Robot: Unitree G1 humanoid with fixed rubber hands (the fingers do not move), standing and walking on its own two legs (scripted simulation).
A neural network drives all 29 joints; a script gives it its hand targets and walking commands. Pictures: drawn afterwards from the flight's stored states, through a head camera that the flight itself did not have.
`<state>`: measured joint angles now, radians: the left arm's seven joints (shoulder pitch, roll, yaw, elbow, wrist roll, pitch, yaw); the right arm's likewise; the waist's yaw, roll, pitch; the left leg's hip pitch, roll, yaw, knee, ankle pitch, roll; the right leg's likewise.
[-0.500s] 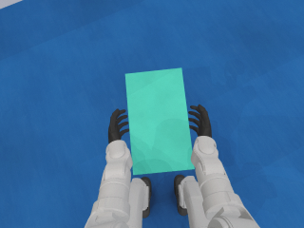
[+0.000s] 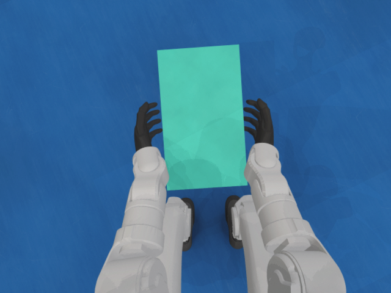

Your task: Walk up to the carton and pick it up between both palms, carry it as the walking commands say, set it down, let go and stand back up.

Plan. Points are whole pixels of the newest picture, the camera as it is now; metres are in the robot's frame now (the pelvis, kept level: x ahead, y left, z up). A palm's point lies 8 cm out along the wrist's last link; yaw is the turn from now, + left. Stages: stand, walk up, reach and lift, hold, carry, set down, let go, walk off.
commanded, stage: set down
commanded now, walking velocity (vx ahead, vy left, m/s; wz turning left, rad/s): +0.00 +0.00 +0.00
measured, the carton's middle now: (202, 122) +0.45 +0.02 -0.21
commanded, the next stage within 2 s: none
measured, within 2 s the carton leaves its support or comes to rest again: neither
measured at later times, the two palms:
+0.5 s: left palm (151, 131) +0.43 +0.14 -0.20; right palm (250, 125) +0.44 -0.09 -0.21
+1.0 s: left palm (153, 128) +0.45 +0.16 -0.28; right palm (239, 122) +0.47 -0.08 -0.29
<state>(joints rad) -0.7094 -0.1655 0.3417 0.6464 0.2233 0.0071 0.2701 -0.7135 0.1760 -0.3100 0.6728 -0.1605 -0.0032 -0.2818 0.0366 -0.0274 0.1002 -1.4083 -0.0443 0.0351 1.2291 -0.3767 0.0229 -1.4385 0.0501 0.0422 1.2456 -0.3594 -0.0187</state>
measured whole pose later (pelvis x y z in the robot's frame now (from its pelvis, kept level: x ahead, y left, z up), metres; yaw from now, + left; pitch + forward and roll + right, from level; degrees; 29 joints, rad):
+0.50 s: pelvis -0.01 +0.00 -0.08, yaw +1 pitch +38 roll +2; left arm -0.90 -0.13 0.41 0.65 0.20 0.08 0.26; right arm -0.91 0.12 -0.31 0.68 -0.13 0.09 -0.30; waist 0.04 -0.03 0.06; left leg -1.76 -0.05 0.04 1.55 -0.46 0.02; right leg -1.79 0.07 0.04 1.57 -0.44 -0.01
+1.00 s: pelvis -0.03 +0.00 -0.15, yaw +2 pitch +42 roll +2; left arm -1.09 -0.09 0.47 0.65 0.20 0.18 0.24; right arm -1.11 0.08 -0.35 0.69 -0.17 0.18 -0.29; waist 0.04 0.00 0.10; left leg -2.03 -0.07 0.04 1.76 -0.47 0.02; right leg -2.04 0.08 0.04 1.77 -0.46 0.01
